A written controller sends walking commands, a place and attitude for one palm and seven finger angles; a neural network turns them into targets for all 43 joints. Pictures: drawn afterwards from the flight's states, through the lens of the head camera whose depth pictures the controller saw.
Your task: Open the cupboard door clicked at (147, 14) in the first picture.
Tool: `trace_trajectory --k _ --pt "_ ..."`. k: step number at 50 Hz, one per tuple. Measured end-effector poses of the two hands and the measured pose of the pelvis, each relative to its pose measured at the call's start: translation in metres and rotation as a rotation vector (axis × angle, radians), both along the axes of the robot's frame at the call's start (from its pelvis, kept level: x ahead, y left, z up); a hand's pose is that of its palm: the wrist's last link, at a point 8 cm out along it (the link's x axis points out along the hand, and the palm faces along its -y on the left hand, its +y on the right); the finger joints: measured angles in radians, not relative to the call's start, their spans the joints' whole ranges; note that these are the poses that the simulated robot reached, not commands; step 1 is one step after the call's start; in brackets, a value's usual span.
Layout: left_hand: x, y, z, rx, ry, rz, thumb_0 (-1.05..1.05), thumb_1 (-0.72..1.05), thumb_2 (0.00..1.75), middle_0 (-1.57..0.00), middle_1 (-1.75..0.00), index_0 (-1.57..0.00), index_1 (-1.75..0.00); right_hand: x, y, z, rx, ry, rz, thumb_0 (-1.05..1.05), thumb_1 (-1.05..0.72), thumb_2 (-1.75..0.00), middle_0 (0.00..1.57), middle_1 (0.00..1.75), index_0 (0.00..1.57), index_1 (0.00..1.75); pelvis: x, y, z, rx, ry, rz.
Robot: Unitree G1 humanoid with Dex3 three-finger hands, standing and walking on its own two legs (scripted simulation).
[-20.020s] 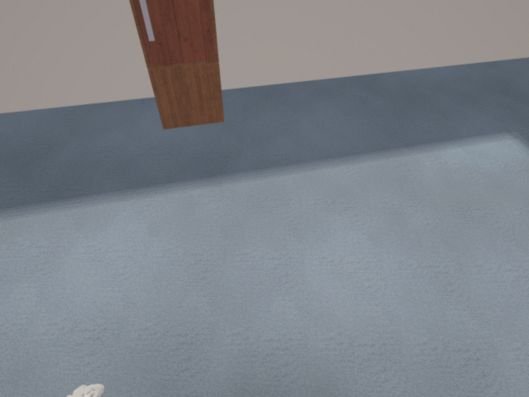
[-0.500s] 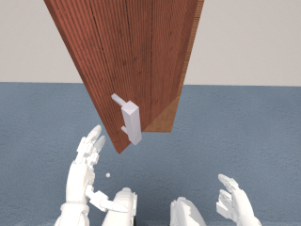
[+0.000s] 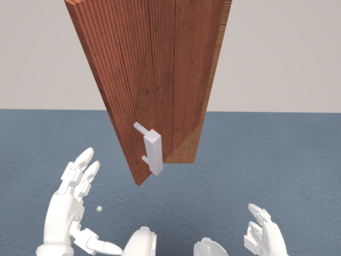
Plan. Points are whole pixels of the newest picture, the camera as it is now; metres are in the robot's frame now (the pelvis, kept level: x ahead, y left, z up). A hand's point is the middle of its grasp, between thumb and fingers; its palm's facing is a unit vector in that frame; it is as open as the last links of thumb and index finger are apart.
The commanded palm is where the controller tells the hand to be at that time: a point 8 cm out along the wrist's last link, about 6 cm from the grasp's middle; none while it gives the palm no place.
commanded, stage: draw the hand back to the body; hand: left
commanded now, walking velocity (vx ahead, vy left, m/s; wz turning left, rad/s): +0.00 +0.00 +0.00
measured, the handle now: (148, 150) +0.37 +0.08 +0.00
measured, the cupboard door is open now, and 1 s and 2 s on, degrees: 49 49 49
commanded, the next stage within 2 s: step back with the hand held close in 1.28 s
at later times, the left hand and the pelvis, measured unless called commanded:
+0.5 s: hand (33, 195) +0.20 +0.22 +0.15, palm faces +0.23 -0.90 -0.38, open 13.8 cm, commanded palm +0.17 +0.27 +0.19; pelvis +0.03 +0.01 +0.08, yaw +0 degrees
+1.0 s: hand out of the picture +0.23 +0.27 +0.28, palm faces +0.47 -0.79 -0.41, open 8.1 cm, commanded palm +0.18 +0.31 +0.28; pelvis +0.04 +0.01 +0.11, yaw +0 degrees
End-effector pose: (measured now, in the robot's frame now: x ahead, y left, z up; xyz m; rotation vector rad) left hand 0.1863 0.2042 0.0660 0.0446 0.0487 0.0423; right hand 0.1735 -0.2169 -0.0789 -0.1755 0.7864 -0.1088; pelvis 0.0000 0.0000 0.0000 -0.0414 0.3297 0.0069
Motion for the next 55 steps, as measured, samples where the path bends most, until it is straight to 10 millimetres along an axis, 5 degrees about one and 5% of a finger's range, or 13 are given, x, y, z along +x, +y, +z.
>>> trace_trajectory --k 11,22,47,55 --pt "-0.011 0.019 0.048 0.019 -0.039 -0.01 -0.01 -0.46 0.32 -0.15 -0.3 -0.15 -0.3 0.006 -0.005 0.048 -0.034 -0.085 -0.017 0.02 -0.9 -0.9 0.2 0.3 0.21 0.3 0.01 0.006 0.03 -0.004 -0.087 0.009" --pt "-0.018 0.051 0.095 0.299 0.173 0.18 -0.01 -0.18 0.44 -0.17 -0.3 -0.16 -0.3 0.016 0.01 0.086 -0.021 -0.107 -0.039 0.02 -0.91 -0.9 0.2 0.3 0.21 0.3 0.026 0.013 0.071 0.018 -0.2 0.0" --pt "-0.002 0.102 0.227 0.451 -0.199 0.393 0.01 0.67 0.8 -0.2 -0.3 -0.2 -0.3 0.044 0.015 0.116 -0.007 -0.158 0.059 0.02 -0.9 -0.9 0.2 0.3 0.21 0.3 0.039 0.013 0.107 0.034 -0.36 -0.011" --pt "-0.002 0.098 0.22 0.418 -0.17 0.388 0.01 0.84 0.88 -0.21 -0.3 -0.2 -0.3 0.038 0.007 0.115 -0.009 -0.129 0.047 0.02 -0.9 -0.9 0.2 0.3 0.21 0.3 0.036 0.01 0.111 0.036 -0.373 -0.018"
